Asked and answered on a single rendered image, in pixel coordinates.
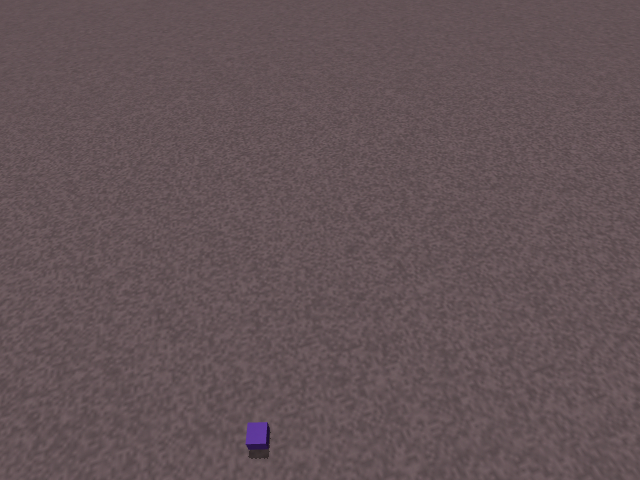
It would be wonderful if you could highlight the cube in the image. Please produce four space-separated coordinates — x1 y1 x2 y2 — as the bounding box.
246 422 270 450

